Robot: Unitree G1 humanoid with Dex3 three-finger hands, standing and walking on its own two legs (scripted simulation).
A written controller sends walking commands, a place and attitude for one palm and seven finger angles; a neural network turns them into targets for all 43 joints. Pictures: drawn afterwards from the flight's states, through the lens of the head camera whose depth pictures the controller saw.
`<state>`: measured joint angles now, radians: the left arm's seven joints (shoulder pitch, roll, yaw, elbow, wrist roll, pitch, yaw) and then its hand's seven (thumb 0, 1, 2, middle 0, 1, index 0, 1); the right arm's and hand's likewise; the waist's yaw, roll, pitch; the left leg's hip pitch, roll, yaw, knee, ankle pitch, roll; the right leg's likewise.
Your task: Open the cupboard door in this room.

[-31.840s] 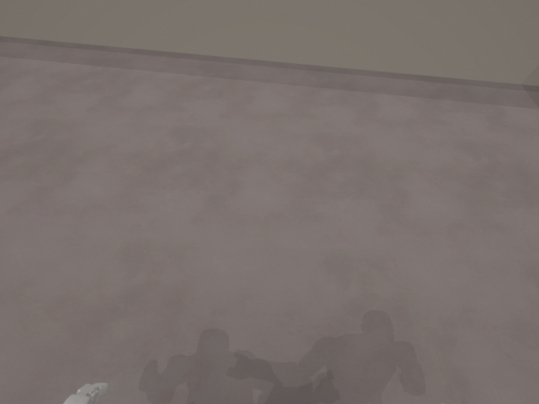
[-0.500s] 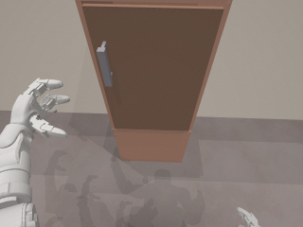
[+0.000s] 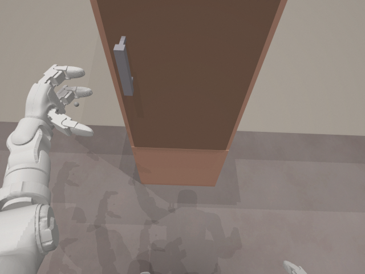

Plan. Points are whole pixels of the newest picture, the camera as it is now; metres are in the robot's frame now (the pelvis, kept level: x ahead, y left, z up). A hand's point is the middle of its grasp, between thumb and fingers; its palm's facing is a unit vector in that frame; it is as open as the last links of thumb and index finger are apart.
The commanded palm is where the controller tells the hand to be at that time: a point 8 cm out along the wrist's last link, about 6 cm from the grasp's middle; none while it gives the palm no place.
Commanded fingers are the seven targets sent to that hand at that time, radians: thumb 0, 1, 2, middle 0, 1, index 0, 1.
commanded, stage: move the hooked fingers beside the handle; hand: left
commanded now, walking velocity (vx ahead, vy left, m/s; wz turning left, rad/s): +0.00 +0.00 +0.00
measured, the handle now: (126, 67) +0.58 +0.15 +0.11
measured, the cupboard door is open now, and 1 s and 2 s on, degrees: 0 0 0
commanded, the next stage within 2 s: slide the fingers in behind the handle in 1.40 s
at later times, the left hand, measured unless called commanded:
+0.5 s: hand (92, 77) +0.52 +0.21 +0.12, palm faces -0.03 -1.00 -0.02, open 14.0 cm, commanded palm +0.51 +0.27 +0.11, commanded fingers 0.00 -0.50 0.30 -0.30 -1.20 -0.30 -1.20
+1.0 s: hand (92, 78) +0.54 +0.22 +0.11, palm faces -0.04 -1.00 +0.00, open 14.0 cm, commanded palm +0.52 +0.26 +0.11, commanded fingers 0.00 -0.50 0.30 -0.30 -1.20 -0.30 -1.20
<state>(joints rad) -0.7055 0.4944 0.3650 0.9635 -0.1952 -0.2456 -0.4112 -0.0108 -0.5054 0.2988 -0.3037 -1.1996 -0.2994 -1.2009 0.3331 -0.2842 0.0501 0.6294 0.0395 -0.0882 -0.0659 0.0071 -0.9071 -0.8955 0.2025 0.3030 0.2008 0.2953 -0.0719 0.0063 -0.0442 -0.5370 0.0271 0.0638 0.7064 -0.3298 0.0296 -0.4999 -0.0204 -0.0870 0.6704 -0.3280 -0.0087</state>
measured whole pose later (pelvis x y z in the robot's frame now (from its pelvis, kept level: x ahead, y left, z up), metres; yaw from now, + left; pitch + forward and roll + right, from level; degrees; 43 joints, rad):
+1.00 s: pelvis +0.02 +0.01 -0.01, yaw -2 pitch +18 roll -3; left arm -0.96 0.64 0.44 1.22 -0.10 -0.26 -0.38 -0.01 -0.50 0.30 -0.30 -1.20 -0.30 -1.20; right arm 0.44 -0.28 0.04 0.61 0.01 0.07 -0.03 0.00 -0.91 -0.90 0.20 0.30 0.20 0.30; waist -0.17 0.02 -0.08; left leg -0.71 0.06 0.07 0.79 -0.39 0.03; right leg -0.66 0.01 -0.08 0.70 -0.36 0.00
